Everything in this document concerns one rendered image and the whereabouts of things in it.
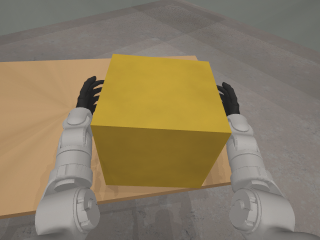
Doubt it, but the table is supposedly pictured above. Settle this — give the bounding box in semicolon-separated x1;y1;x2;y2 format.
0;55;232;219

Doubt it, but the right robot upper arm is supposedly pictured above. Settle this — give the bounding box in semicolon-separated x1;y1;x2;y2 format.
229;187;320;240

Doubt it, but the right robot hand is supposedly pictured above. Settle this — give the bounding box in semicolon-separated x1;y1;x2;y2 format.
216;82;240;117

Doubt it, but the left robot forearm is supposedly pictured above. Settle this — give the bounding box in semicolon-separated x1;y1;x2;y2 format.
35;107;93;233

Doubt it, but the left robot hand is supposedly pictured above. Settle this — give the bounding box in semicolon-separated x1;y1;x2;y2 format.
76;76;105;115

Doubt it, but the left robot upper arm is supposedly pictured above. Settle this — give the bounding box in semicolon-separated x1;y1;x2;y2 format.
23;186;100;240

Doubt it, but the right robot forearm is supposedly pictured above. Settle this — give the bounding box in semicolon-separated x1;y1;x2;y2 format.
226;114;295;229

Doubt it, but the carton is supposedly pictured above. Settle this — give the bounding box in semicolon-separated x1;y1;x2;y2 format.
90;54;232;188

